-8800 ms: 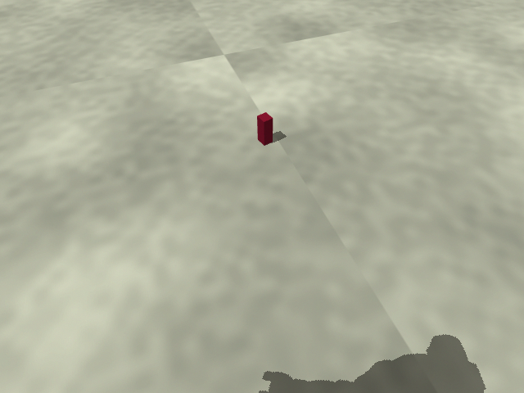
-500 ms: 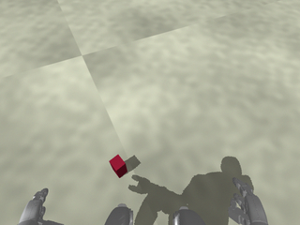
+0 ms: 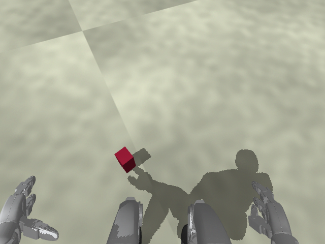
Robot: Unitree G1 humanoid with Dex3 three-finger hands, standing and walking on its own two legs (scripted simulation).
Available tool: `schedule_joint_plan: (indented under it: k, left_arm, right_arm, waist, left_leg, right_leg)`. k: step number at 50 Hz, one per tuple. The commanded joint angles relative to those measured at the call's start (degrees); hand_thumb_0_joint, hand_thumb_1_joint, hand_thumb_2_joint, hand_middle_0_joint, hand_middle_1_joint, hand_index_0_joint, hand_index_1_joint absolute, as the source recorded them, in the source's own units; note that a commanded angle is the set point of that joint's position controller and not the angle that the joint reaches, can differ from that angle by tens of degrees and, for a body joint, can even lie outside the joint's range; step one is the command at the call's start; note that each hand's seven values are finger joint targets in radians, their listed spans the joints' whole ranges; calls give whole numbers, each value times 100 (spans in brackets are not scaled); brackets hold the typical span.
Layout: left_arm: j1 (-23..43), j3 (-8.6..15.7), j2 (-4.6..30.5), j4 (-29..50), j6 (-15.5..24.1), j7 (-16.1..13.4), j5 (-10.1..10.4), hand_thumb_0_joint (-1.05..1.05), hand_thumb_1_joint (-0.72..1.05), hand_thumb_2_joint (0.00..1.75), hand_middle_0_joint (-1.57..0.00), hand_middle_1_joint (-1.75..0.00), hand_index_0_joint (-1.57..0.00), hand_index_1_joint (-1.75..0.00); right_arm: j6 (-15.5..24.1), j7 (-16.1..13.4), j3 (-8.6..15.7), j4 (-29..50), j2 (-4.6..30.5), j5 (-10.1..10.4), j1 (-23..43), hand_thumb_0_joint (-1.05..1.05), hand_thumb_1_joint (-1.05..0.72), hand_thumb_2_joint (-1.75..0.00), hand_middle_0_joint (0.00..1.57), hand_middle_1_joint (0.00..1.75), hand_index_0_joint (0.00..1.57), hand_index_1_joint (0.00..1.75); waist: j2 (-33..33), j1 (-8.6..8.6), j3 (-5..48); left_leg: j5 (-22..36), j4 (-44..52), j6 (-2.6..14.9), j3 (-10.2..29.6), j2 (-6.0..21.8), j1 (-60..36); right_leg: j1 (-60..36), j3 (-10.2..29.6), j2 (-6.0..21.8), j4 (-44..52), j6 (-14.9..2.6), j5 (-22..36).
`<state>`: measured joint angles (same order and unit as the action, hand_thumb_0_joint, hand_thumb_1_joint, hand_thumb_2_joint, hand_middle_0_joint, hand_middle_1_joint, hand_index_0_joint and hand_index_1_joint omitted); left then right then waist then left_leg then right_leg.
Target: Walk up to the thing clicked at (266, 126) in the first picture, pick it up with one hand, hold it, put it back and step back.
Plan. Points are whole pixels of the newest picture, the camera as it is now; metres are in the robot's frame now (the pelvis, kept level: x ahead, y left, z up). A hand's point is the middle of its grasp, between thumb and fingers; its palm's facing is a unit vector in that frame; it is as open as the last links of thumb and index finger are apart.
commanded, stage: go down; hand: left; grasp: from the side
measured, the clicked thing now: (125, 160) +0.45 +0.18 -0.55
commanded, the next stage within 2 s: approach in 1.76 s
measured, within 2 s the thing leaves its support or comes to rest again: neither
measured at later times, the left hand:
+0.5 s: hand (46, 173) +0.30 +0.37 -0.18, palm faces +0.19 -0.97 -0.17, open 17.2 cm
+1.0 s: hand (47, 164) +0.34 +0.39 -0.22, palm faces +0.17 -0.98 -0.12, open 17.1 cm
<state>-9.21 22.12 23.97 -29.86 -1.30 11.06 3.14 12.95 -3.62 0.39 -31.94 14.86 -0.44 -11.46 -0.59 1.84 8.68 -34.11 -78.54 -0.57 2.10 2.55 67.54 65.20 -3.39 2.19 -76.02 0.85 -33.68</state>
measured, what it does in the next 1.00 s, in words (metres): lowers itself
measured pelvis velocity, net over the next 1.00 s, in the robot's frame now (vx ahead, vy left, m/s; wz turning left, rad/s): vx -0.07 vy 0.00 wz -0.08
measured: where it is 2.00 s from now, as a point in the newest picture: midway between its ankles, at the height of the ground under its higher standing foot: outside the picture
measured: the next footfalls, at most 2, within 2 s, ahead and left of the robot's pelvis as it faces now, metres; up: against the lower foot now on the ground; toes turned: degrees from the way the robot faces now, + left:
none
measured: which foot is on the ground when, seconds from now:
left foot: down 0.00-1.00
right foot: down 0.00-1.00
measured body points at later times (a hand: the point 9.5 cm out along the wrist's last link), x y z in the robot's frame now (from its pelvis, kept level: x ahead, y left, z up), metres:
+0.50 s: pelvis -0.05 -0.01 -0.15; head +0.15 +0.03 +0.26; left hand +0.28 +0.42 -0.17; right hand +0.10 -0.28 -0.26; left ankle +0.02 +0.12 -0.61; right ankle +0.02 -0.13 -0.61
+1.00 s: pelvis -0.07 +0.00 -0.21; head +0.14 +0.05 +0.18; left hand +0.32 +0.44 -0.21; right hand +0.07 -0.28 -0.31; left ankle +0.02 +0.12 -0.61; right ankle +0.02 -0.13 -0.61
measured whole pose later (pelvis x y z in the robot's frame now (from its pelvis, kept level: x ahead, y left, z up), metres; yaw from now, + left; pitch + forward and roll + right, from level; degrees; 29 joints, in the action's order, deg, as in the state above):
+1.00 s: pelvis -0.07 +0.00 -0.21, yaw -4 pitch +33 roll -6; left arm 31.3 45.5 48.6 -60.2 20.2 36.6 8.4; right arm 10.8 -2.3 -4.6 -38.3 20.0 -2.4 -7.1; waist -1.9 4.5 7.0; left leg -39.4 -121.6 -0.6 6.4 2.5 115.3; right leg 111.5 -4.5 1.7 -117.4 0.7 -38.5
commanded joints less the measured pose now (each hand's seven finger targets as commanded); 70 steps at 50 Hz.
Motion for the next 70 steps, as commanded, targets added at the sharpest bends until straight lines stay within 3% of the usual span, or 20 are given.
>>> schedule_joint_plan:
  k: [1, 8, 11, 12, 13, 14, 16, 20, 22, 28, 33, 39, 43, 49, 51, 53, 55, 56, 63, 70]
  left_arm:
    - [1305, 849, 1756, 361, 1135, 467, 266, 0, -61, 0, -12, -7, -12, -7]
    - [1968, 1562, 2648, -755, 1760, 1131, 456, 0, -60, 4, -9, -10, -9, -10]
    - [2128, 1896, 2986, -842, 1909, 1344, 532, 0, -55, 6, -9, -10, -8, -11]
    - [2131, 1891, 2953, -1066, 1942, 1427, 547, 0, -53, 7, -8, -10, -7, -11]
    - [2406, 2052, 3238, -773, 2020, 1495, 575, 0, -53, 8, -8, -10, -7, -11]
    - [2405, 1998, 3074, -1090, 2050, 1565, 601, 0, -54, 8, -8, -11, -7, -11]
    - [2856, 2131, 3242, -1085, 2191, 1698, 690, 0, -53, 8, -8, -10, -7, -11]
    - [3481, 2248, 3440, -1625, 2404, 1954, 738, 0, -50, 9, -7, -11, -7, -11]
    - [3764, 2237, 3577, -1773, 2471, 2089, 730, 0, -49, 8, -7, -11, -7, -11]
    - [4261, 2624, 4418, -1729, 2518, 2294, 668, 0, -49, 7, -8, -10, -8, -10]
    - [4477, 2702, 4606, -1820, 2447, 2379, 680, 0, -47, 6, -7, -8, -7, -8]
    - [4576, 2641, 4569, -1976, 2382, 2490, 683, 0, -47, 8, -6, -9, -6, -9]
    - [4872, 2676, 4721, -1976, 2459, 2509, 716, 0, -47, 7, -6, -9, -6, -9]
    - [5129, 2735, 4868, -1974, 2522, 2586, 690, 0, -46, 8, -6, -10, -6, -10]
    - [5201, 2669, 4852, -1991, 2511, 2614, 690, 0, -45, 10, -6, -10, -5, -10]
    - [5267, 2826, 5052, -1927, 2496, 2602, 684, 0, -44, 10, -6, -11, -6, -10]
    - [5427, 2721, 5008, -1852, 2491, 2629, 667, 0, -45, 11, -6, -11, -5, -11]
    - [5314, 2913, 5190, -1863, 2476, 2615, 680, 0, -47, 10, -6, -11, -5, -11]
    - [5508, 2834, 5128, -2189, 2500, 2676, 693, 0, -46, 10, -6, -11, -6, -10]
    - [5560, 2995, 5465, -2383, 2562, 2772, 728, 0, -46, 11, -6, -11, -5, -11]
  right_arm:
    - [293, -64, 428, 472, 1064, 1, -48, 0, -90, -89, 20, 30, 20, 30]
    - [166, -33, 374, 208, 1291, 0, -65, 0, -88, -89, 20, 30, 20, 30]
    - [106, 1, 385, 270, 1435, -2, -17, 0, -88, -89, 20, 30, 20, 30]
    - [84, 2, 351, 139, 1430, -10, -54, 0, -88, -89, 20, 30, 20, 30]
    - [73, -9, 371, 157, 1465, -27, -51, 0, -89, -90, 20, 30, 20, 30]
    - [59, -8, 337, 109, 1437, -28, -50, 0, -89, -90, 20, 30, 20, 30]
    - [53, 1, 313, -37, 1458, -54, -104, 0, -89, -90, 20, 30, 20, 30]
    - [30, -20, 264, -206, 1477, -92, -160, 0, -89, -90, 20, 30, 20, 30]
    - [29, -20, 226, -256, 1475, -113, -163, 0, -88, -89, 20, 30, 20, 30]
    - [-38, -7, 139, -218, 1633, -156, -157, 0, -88, -90, 20, 30, 20, 30]
    - [-81, -12, 87, -262, 1694, -152, -132, 0, -89, -90, 20, 30, 20, 30]
    - [-97, -3, 42, -314, 1750, -159, -195, 0, -89, -90, 20, 30, 20, 30]
    - [-73, 21, 28, -306, 1772, -156, -168, 0, -89, -90, 20, 30, 20, 30]
    - [-77, 26, 16, -313, 1865, -204, -218, 0, -89, -90, 20, 30, 20, 30]
    - [-93, 48, 3, -408, 1854, -192, -308, 0, -89, -90, 20, 30, 20, 30]
    - [-118, 49, 2, -352, 1922, -209, -264, 0, -89, -90, 20, 30, 20, 30]
    - [-137, 70, -19, -433, 1923, -202, -356, 0, -89, -90, 20, 30, 20, 30]
    - [-141, 65, -16, -341, 1949, -215, -310, 0, -89, -90, 20, 30, 20, 30]
    - [-182, 102, -71, -324, 1955, -195, -221, 0, -90, -90, 20, 30, 20, 30]
    - [-176, 128, -168, -329, 1955, -259, -255, 0, -89, -90, 20, 30, 20, 30]
  waist:
    - [608, 46, 1833]
    - [924, -313, 2508]
    - [992, -423, 3018]
    - [1045, -396, 3120]
    - [1028, -407, 3335]
    - [878, -293, 3268]
    - [878, -228, 3311]
    - [537, -20, 3060]
    - [599, 2, 2898]
    - [942, -174, 3454]
    - [1192, -168, 3344]
    - [1290, -92, 3178]
    - [1232, -13, 2982]
    - [1405, 15, 3242]
    - [1394, 10, 3148]
    - [1588, -41, 3347]
    - [1824, 20, 3357]
    - [1652, -40, 3474]
    - [1460, 107, 2853]
    - [1104, 133, 3114]
  left_leg:
    - [1079, 344, 142, 58, -139, -481]
    - [657, -226, 73, 233, -93, 84]
    - [1044, -443, 86, 285, -83, -10]
    - [1339, -564, 80, 295, -97, -59]
    - [1583, -786, 111, 198, -113, 13]
    - [1663, -889, 127, 197, -118, 172]
    - [1722, -1171, 152, 183, -116, 380]
    - [1188, -1639, 238, 145, -105, 1185]
    - [653, -1697, 221, 136, -108, 1538]
    - [538, -1930, 162, 85, -87, 1584]
    - [277, -2013, 143, 172, -52, 1698]
    - [540, -2248, 136, 240, -43, 1801]
    - [110, -2374, 162, 250, -35, 2159]
    - [403, -2601, 144, 251, -45, 2049]
    - [138, -2572, 143, 304, -37, 2085]
    - [366, -2631, 119, 326, -26, 1897]
    - [450, -2624, 82, 408, -26, 1776]
    - [556, -2722, 107, 355, -42, 1832]
    - [-106, -2848, 154, 376, -60, 2417]
    - [252, -3340, 234, 99, -112, 2932]
  right_leg:
    - [86, 214, -145, 80, -218, 940]
    - [946, 274, -134, -660, -250, 466]
    - [1120, 160, -158, -1012, -291, 763]
    - [1278, 75, -175, -1195, -314, 930]
    - [1235, 120, -171, -1211, -309, 1093]
    - [1284, 79, -183, -1299, -313, 1138]
    - [1471, 90, -195, -1486, -309, 1190]
    - [1746, 186, -192, -1629, -259, 836]
    - [1929, 232, -188, -1676, -263, 394]
    - [2011, 183, -200, -2028, -280, 283]
    - [2494, 36, -226, -2379, -305, 153]
    - [2914, -114, -234, -2713, -336, 359]
    - [3062, -134, -239, -2812, -311, 93]
    - [3201, -169, -211, -3067, -325, 321]
    - [3393, -195, -218, -3104, -327, 108]
    - [3445, -202, -207, -3251, -338, 302]
    - [3651, -244, -181, -3410, -359, 340]
    - [3512, -230, -188, -3369, -344, 400]
    - [3914, -269, -196, -3470, -320, -26]
    - [3349, -180, -227, -3439, -269, 157]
